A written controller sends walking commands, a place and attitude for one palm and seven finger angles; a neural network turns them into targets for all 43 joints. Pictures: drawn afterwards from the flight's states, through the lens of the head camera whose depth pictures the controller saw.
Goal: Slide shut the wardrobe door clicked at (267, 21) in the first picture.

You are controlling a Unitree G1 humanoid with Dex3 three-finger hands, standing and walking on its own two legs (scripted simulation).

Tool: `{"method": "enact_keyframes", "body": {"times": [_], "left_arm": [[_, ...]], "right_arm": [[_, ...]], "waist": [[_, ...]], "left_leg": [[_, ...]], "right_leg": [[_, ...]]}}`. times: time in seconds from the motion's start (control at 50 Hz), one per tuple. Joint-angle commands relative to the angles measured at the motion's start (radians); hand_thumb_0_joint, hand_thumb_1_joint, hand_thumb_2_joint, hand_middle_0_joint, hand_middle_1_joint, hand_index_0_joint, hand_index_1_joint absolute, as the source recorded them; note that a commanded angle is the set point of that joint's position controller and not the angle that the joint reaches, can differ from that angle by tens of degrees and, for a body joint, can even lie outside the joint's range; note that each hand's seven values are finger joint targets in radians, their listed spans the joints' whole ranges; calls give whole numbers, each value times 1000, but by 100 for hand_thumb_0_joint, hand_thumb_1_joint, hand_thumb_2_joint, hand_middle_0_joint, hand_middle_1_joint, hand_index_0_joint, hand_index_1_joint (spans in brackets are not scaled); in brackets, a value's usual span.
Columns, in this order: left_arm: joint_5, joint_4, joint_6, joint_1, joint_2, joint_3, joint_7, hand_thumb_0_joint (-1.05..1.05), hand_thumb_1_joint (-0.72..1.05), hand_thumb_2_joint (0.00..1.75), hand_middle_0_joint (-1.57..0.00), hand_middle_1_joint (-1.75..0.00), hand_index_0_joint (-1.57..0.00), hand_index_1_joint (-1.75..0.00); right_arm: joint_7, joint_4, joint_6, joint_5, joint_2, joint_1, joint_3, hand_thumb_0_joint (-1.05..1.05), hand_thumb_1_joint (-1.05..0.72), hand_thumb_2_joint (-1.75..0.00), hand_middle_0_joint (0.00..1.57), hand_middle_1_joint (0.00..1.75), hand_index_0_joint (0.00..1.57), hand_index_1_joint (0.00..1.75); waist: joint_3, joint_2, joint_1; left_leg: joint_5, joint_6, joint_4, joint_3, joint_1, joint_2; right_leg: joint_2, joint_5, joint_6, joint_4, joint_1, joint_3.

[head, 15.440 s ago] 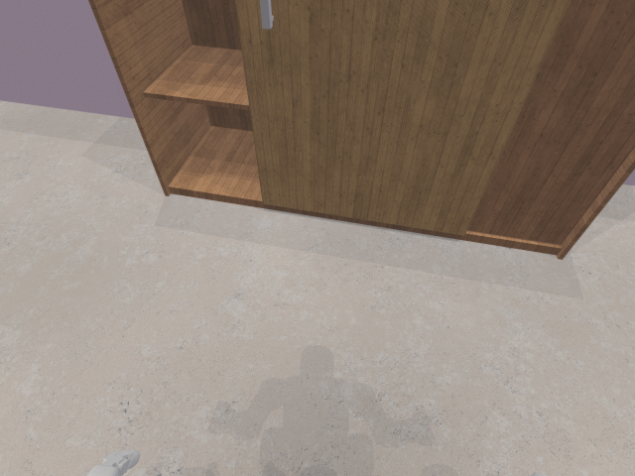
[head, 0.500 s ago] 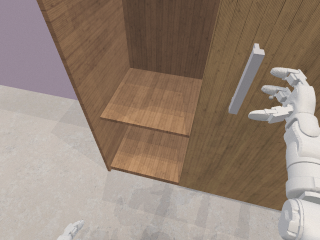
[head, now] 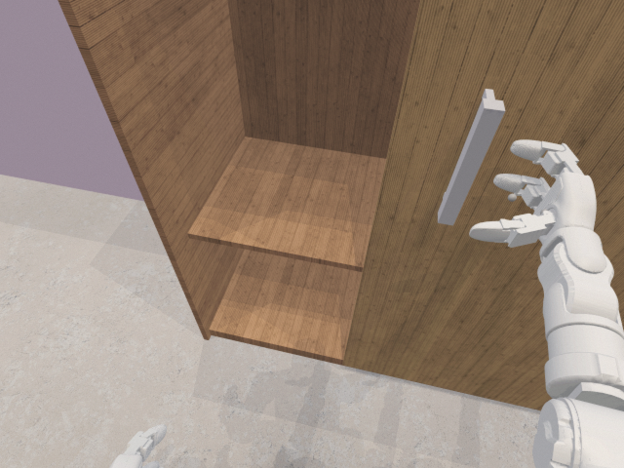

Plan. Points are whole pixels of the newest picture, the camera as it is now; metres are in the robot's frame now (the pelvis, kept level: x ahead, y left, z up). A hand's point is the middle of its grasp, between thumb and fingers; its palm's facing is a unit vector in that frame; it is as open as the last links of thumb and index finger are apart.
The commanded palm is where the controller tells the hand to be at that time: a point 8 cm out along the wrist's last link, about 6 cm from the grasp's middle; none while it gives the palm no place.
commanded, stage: feel for the door with the fingertips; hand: right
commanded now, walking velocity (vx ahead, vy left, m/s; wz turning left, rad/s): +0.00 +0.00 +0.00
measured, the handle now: (465, 161) +0.51 -0.17 +0.15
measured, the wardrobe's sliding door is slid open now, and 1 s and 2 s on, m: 0.47 0.47 0.46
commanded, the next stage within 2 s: slide the fingers in behind the handle in 0.76 s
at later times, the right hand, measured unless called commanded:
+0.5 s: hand (490, 186) +0.44 -0.19 +0.16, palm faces +0.19 +0.98 +0.00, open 14.0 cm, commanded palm +0.41 -0.23 +0.15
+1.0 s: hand (488, 178) +0.46 -0.19 +0.16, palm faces +0.17 +0.99 -0.01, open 13.7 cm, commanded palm +0.43 -0.23 +0.15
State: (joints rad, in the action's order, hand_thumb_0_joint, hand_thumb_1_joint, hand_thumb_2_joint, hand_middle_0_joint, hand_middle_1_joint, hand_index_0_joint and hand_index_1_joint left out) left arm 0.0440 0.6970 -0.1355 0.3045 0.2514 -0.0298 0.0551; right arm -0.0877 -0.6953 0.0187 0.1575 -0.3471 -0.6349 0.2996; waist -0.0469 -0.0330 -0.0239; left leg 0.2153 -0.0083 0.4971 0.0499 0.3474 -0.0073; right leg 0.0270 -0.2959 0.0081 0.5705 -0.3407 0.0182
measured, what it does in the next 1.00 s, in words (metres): stands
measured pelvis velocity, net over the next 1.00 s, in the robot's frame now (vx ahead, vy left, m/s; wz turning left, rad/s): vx -0.01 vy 0.00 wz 0.01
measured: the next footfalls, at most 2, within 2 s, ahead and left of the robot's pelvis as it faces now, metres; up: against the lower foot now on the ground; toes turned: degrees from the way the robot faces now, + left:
none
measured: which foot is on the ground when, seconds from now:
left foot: down 0.00-1.00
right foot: down 0.00-1.00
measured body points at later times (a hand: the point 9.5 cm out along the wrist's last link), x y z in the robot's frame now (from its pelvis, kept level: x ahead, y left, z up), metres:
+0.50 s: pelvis -0.01 +0.01 +0.00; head +0.01 +0.01 +0.45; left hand +0.09 +0.26 -0.11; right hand +0.42 -0.24 +0.16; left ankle +0.02 +0.12 -0.73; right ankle +0.00 -0.11 -0.73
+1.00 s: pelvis -0.01 +0.00 +0.00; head +0.02 +0.00 +0.45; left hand +0.05 +0.26 -0.12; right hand +0.44 -0.24 +0.16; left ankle +0.02 +0.12 -0.73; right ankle +0.00 -0.11 -0.73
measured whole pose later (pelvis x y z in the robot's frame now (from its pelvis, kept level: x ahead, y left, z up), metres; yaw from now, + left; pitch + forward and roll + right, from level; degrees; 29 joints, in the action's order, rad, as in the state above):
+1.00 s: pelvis -0.01 +0.00 +0.00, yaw +1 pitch +6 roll +1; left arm 0.02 0.73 -0.13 0.34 0.25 -0.03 0.04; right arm -0.04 -0.96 0.13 0.09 -0.37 -0.83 0.32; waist -0.04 -0.02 -0.07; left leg 0.20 -0.01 0.53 0.04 0.43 -0.01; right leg 0.03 -0.29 0.01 0.61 -0.42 0.02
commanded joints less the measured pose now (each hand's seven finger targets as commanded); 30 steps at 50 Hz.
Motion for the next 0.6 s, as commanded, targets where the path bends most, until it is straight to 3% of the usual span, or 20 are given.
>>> {"method": "enact_keyframes", "body": {"times": [0.0,0.04,0.1,0.14,0.2,0.24,0.3,0.34,0.4,0.44,0.46,0.5,0.52,0.58], "left_arm": [[5,-111,-47,-33,140,54,10,0,90,90,-20,-30,-20,-30],[1,-107,-45,-38,140,52,13,0,90,90,-20,-30,-20,-30],[2,-111,-47,-46,127,50,11,0,90,90,-20,-30,-20,-30],[-2,-103,-47,-42,129,49,11,0,90,90,-20,-30,-20,-30],[-2,-103,-50,-46,125,49,11,0,90,90,-20,-30,-20,-30],[-4,-94,-47,-43,131,49,13,0,90,90,-20,-30,-20,-30],[-5,-89,-45,-39,126,45,13,0,90,90,-20,-30,-20,-30],[-9,-86,-37,-33,135,48,13,0,90,90,-20,-30,-20,-30],[-8,-90,-35,-27,129,44,13,0,90,90,-20,-30,-20,-30],[-9,-94,-33,-20,135,49,11,0,90,90,-20,-30,-20,-30],[-7,-92,-30,-16,135,48,12,0,90,90,-20,-30,-20,-30],[-4,-89,-34,-11,132,49,12,0,90,90,-20,-30,-20,-30],[-5,-83,-34,-1,136,50,12,0,90,90,-20,-30,-20,-30],[-6,-78,-39,9,138,55,11,0,90,90,-20,-30,-20,-30]], "right_arm": [[16,243,70,9,-178,-461,15,0,50,-30,30,120,30,120],[28,250,71,0,-207,-473,35,0,50,-30,30,120,30,120],[40,275,74,-15,-159,-504,-10,0,50,-30,30,120,30,120],[51,258,78,-21,-174,-506,-1,0,50,-30,30,120,30,120],[58,246,81,-14,-140,-513,-17,0,50,-30,30,120,30,120],[66,227,83,-18,-179,-518,12,0,50,-30,30,120,30,120],[75,176,77,-29,-158,-553,-4,0,50,-30,30,120,30,120],[80,130,73,-35,-221,-506,54,0,50,-30,30,120,30,120],[69,107,78,-38,-198,-559,27,0,50,-30,30,120,30,120],[62,114,92,-39,-231,-540,52,0,50,-30,30,120,30,120],[58,108,99,-41,-237,-559,50,0,50,-30,30,120,30,120],[49,96,110,-35,-193,-612,9,0,50,-30,30,120,30,120],[48,75,115,-39,-209,-620,17,0,50,-30,30,120,30,120],[49,100,138,-37,-211,-676,11,0,50,-30,30,120,30,120]], "waist": [[-284,21,-14],[-283,24,-7],[-301,-51,-11],[-303,-10,-14],[-311,-6,-15],[-311,6,-12],[-285,9,-23],[-292,40,-4],[-276,40,-20],[-313,42,-11],[-309,28,-18],[-284,10,-39],[-280,19,-42],[-334,-25,-46]], "left_leg": [[-209,-17,-35,-14,-122,-35],[-195,-16,-40,-22,-134,-32],[-198,-19,-37,-19,-126,-31],[-195,-18,-42,-21,-131,-32],[-188,-17,-40,-17,-133,-33],[-196,-17,-43,-24,-141,-33],[-183,-14,-44,-20,-125,-29],[-189,-13,-45,-32,-150,-26],[-189,-12,-46,-38,-149,-21],[-209,-13,-39,-48,-166,-20],[-206,-12,-38,-44,-161,-20],[-187,-12,-41,-42,-123,-23],[-172,-12,-42,-37,-113,-25],[-178,-14,-37,-40,-113,-26]], "right_leg": [[-28,231,5,-71,96,-36],[-30,211,8,-71,82,-31],[-34,223,2,-72,108,-30],[-33,219,6,-67,100,-31],[-33,207,3,-74,103,-34],[-33,211,7,-71,97,-32],[-35,193,6,-78,79,-31],[-36,190,11,-73,53,-23],[-37,175,13,-75,35,-18],[-35,191,15,-61,40,-14],[-36,187,14,-65,38,-16],[-34,170,14,-61,45,-18],[-34,161,14,-62,44,-22],[-36,173,12,-53,74,-26]]}}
